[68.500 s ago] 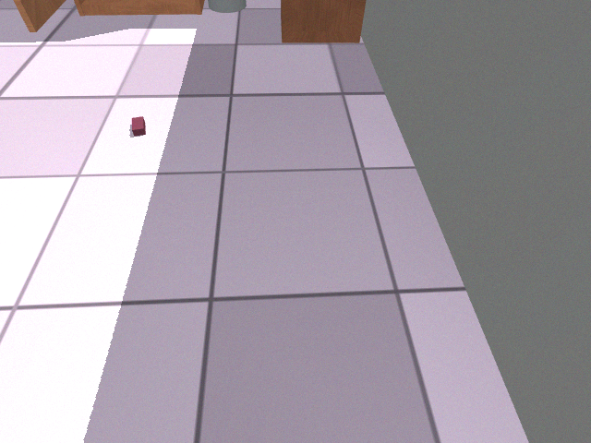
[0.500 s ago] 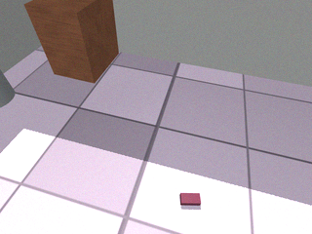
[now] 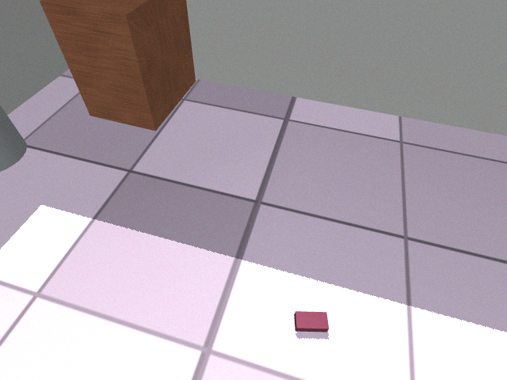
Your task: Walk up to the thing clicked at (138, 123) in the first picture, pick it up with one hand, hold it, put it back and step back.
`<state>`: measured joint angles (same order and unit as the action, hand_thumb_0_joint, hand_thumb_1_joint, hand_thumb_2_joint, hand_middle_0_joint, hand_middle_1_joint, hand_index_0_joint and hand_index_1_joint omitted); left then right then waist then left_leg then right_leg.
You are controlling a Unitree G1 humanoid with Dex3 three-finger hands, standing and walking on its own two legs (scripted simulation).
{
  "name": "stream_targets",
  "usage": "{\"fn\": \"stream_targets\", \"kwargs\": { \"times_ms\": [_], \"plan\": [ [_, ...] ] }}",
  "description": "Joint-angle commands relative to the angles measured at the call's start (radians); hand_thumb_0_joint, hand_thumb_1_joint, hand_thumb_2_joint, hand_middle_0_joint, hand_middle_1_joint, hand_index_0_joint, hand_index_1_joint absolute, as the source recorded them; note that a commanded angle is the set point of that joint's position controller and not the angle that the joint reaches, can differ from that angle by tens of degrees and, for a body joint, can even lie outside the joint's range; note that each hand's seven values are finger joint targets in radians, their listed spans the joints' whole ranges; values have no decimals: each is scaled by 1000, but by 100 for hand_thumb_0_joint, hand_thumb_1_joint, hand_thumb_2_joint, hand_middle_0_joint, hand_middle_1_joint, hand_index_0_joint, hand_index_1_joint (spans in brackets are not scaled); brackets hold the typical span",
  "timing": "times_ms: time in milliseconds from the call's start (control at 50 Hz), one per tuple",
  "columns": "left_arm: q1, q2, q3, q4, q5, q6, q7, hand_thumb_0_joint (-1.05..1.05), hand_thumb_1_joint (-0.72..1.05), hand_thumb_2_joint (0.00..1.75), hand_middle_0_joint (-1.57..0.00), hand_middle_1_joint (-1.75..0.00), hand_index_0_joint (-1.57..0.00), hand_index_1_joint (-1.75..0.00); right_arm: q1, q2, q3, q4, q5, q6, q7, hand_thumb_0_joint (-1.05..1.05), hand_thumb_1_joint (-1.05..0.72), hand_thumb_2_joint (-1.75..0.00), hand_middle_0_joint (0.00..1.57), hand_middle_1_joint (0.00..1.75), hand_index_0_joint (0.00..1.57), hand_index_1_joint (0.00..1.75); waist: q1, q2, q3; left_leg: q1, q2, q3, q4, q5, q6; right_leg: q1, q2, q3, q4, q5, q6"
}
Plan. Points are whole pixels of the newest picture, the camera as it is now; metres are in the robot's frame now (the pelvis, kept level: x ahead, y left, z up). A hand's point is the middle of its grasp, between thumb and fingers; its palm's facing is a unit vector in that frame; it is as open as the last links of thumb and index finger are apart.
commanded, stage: stand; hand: right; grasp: from above
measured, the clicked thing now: (311, 321) +0.45 -0.23 -0.76
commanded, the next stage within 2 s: step back in 0.36 s
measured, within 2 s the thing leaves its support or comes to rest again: neither
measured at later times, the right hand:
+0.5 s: hand out of the picture +0.08 -0.26 -0.16, palm faces -0.02 +0.93 -0.37, open 7.4 cm
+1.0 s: hand out of the picture +0.00 -0.26 -0.17, palm faces +0.03 +0.91 -0.42, open 7.4 cm
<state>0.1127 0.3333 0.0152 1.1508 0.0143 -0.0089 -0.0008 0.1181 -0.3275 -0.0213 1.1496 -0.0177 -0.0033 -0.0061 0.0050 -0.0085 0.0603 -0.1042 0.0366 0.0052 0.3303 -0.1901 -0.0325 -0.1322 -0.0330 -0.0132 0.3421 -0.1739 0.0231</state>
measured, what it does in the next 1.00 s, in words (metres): walks backwards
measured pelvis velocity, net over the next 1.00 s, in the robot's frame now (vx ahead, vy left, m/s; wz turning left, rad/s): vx -0.11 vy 0.02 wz -0.06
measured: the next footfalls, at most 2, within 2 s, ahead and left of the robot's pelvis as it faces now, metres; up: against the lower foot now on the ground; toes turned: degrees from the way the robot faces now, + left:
right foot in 1.02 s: -0.12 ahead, -0.10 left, +0.00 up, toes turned +0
left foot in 1.42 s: -0.20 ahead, +0.13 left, +0.00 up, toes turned +0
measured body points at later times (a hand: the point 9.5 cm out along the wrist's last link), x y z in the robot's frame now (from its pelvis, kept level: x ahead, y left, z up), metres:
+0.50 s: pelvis -0.02 +0.00 -0.01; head +0.03 +0.00 +0.44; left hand +0.07 +0.31 -0.14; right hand +0.08 -0.31 -0.14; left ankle -0.01 +0.14 -0.75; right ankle +0.01 -0.13 -0.75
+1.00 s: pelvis -0.11 +0.02 -0.03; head -0.03 +0.02 +0.41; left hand -0.02 +0.33 -0.16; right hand +0.00 -0.30 -0.14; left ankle -0.02 +0.13 -0.75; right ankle -0.16 -0.10 -0.73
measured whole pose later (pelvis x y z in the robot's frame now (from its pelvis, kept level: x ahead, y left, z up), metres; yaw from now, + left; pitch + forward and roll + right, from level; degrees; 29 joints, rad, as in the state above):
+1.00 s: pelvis -0.11 +0.02 -0.03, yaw -4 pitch +0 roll +0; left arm 0.14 0.40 0.04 0.95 0.01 0.07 0.01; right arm 0.08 -0.36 -0.06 0.83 -0.03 0.02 -0.03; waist -0.01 -0.03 0.20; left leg -0.43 0.04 0.07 0.62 -0.18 0.01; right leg -0.30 0.05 0.08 0.80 -0.49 0.00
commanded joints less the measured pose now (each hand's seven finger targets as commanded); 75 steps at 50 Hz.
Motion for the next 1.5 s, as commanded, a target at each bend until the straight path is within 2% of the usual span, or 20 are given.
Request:
{"fn": "stream_targets", "kwargs": {
  "times_ms": [0,320,400,580,620,660,680,760,900,960,1000,1040,1060,1140,1280,1400,1420,1440,1460,1480],
  "plan": [
    [-40,211,34,-59,0,-21,14,0,90,90,-20,-30,-20,-30,-32,-204,-36,-61,2,-22,-9,0,-90,-90,20,30,20,30,-4,5,-93,2,96,-69,-48,157,42,44,-103,72,-40,141,-38],
    [-43,210,33,-66,1,-18,13,0,90,90,-20,-30,-20,-30,-41,-217,-38,-68,2,-24,-10,0,-90,-90,20,30,20,30,-3,12,-66,-9,95,-68,-58,134,40,35,-100,68,-53,113,-32],
    [-48,262,63,-120,-23,14,4,0,90,90,-20,-30,-20,-30,-24,-266,-66,-142,29,-5,-18,0,-90,-90,20,30,20,30,10,-2,-69,-71,66,-55,122,335,69,-9,-103,79,84,349,-87],
    [-136,308,103,-256,-10,48,0,0,90,90,-20,-30,-20,-30,103,-239,-76,-196,6,33,-5,0,-90,-90,20,30,20,30,-34,-190,-171,-59,-45,6,463,-162,79,-200,-236,179,124,209,-236],
    [-172,281,101,-284,-13,59,-3,0,90,90,-20,-30,-20,-30,164,-257,-85,-189,1,29,-2,0,-90,-90,20,30,20,30,-70,-123,-167,-51,21,-69,297,-63,107,-233,-154,128,279,79,-174],
    [-145,190,78,-303,-18,73,8,0,90,90,-20,-30,-20,-30,62,-402,-117,-250,-18,9,-10,0,-90,-90,20,30,20,30,-58,233,-42,-190,334,-508,-45,234,270,-370,171,100,720,-423,-48],
    [-85,211,86,-283,-8,81,17,0,90,90,-20,-30,-20,-30,10,-423,-121,-283,-24,4,-15,0,-90,-90,20,30,20,30,-45,215,-34,-286,382,-560,-47,213,330,-331,152,188,853,-480,-45],
    [71,243,95,-226,-39,75,10,0,90,90,-20,-30,-20,-30,-132,-306,-104,-335,-25,3,-23,0,-90,-90,20,30,20,30,44,158,-71,-203,167,-227,36,128,205,-321,154,191,924,-281,-29],
    [5,239,63,-295,-7,50,27,0,90,90,-20,-30,-20,-30,79,-275,-115,-336,-12,16,-44,0,-90,-90,20,30,20,30,-83,167,-194,195,257,-260,177,461,271,-382,78,124,529,-366,0],
    [109,239,76,-265,10,45,21,0,90,90,-20,-30,-20,-30,7,-313,-119,-367,-2,29,-40,0,-90,-90,20,30,20,30,-17,234,-190,56,240,-215,227,446,216,-196,45,69,264,-257,-42],
    [157,248,91,-246,23,40,14,0,90,90,-20,-30,-20,-30,-16,-292,-106,-390,6,42,-30,0,-90,-90,20,30,20,30,18,141,-159,-120,173,-148,273,247,141,-51,38,53,74,-3,-58],
    [58,391,121,-291,45,43,2,0,90,90,-20,-30,-20,-30,-20,-224,-92,-403,13,45,-35,0,-90,-90,20,30,20,30,2,-255,-103,-450,-122,-7,569,-412,48,-6,-273,479,-27,137,-207],
    [55,437,132,-304,34,41,-1,0,90,90,-20,-30,-20,-30,-83,-260,-110,-403,-9,45,-49,0,-90,-90,20,30,20,30,65,-290,-80,-367,-137,-145,759,-509,33,-177,-352,550,-48,145,-316],
    [-87,273,88,-345,33,30,20,0,90,90,-20,-30,-20,-30,50,-242,-110,-338,17,43,-35,0,-90,-90,20,30,20,30,-58,-119,-19,-441,-174,-215,958,-282,57,-114,-161,215,45,306,-195],
    [52,268,101,-345,9,30,28,0,90,90,-20,-30,-20,-30,42,-215,-97,-373,1,11,-31,0,-90,-90,20,30,20,30,34,-142,-107,-432,-90,-131,604,-329,-12,196,-230,223,175,460,-292],
    [-25,264,93,-370,-18,61,15,0,90,90,-20,-30,-20,-30,158,-240,-109,-307,-19,-12,-29,0,-90,-90,20,30,20,30,-13,-101,-154,-31,-51,-53,43,99,44,-70,-133,150,311,174,-149],
    [-22,236,84,-384,-23,58,11,0,90,90,-20,-30,-20,-30,153,-301,-124,-319,-28,-17,-29,0,-90,-90,20,30,20,30,-12,56,-157,32,85,-264,68,177,99,-236,-54,115,392,-4,-93],
    [-65,211,80,-396,-24,62,14,0,90,90,-20,-30,-20,-30,109,-374,-139,-340,-16,-9,-23,0,-90,-90,20,30,20,30,-45,246,-92,-89,263,-467,13,202,262,-316,117,53,561,-318,-37],
    [-55,245,97,-385,-19,70,25,0,90,90,-20,-30,-20,-30,32,-423,-146,-385,-30,-13,-26,0,-90,-90,20,30,20,30,-52,308,-50,-267,390,-599,-6,272,361,-247,90,150,796,-468,-19],
    [-20,271,107,-368,-20,69,22,0,90,90,-20,-30,-20,-30,9,-375,-142,-396,-25,-12,-28,0,-90,-90,20,30,20,30,-28,237,-12,-300,366,-547,0,263,342,-240,67,211,859,-445,-19]
  ]
}}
